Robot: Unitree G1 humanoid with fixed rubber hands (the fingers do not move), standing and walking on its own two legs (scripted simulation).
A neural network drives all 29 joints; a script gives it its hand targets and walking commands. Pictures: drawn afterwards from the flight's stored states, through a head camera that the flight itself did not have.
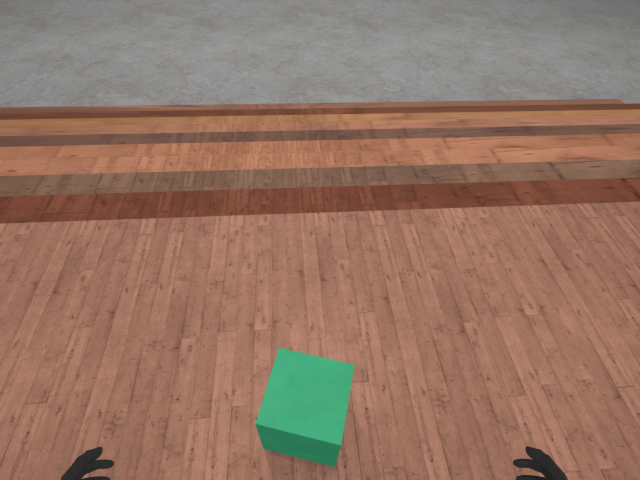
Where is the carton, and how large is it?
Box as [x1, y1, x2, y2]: [255, 348, 353, 466]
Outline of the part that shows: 279,348 255,423 263,448 334,466 341,442 353,365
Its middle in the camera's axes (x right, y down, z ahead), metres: -0.03 +0.47 +1.08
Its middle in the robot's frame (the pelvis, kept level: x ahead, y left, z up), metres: +0.40 +0.01 -0.66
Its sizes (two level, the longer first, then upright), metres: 0.210 0.200 0.250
